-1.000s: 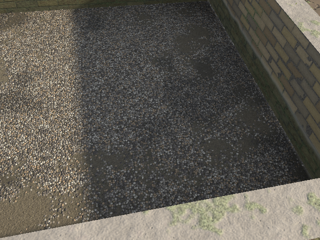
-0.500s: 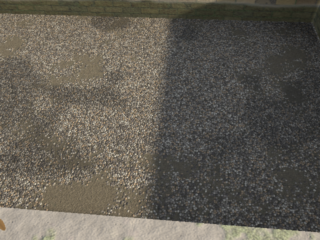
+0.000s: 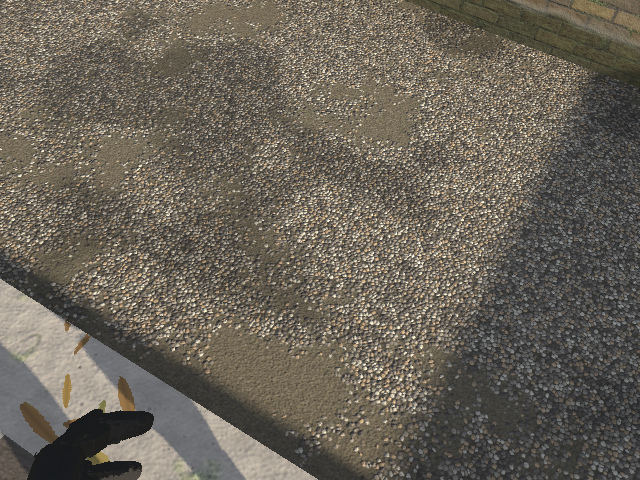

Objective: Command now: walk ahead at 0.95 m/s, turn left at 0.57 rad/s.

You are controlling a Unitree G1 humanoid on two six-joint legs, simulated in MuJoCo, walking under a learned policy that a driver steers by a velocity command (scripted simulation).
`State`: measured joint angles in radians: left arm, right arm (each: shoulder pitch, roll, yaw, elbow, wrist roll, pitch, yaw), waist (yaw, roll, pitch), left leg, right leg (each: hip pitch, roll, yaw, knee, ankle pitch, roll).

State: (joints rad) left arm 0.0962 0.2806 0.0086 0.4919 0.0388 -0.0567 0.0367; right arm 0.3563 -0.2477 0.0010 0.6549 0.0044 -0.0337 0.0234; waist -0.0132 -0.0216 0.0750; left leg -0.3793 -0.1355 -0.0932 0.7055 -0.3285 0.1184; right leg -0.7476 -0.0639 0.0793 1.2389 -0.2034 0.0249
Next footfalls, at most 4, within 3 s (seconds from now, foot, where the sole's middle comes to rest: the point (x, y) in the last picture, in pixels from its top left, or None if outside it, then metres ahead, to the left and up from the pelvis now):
0.18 right None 0.23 -0.08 -0.76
0.58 left None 0.34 0.12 -0.76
0.90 right None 0.20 -0.07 -0.76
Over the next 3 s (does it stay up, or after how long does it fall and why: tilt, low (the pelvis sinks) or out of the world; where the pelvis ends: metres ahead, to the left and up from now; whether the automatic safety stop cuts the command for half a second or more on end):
stays up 0.19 0.04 0.01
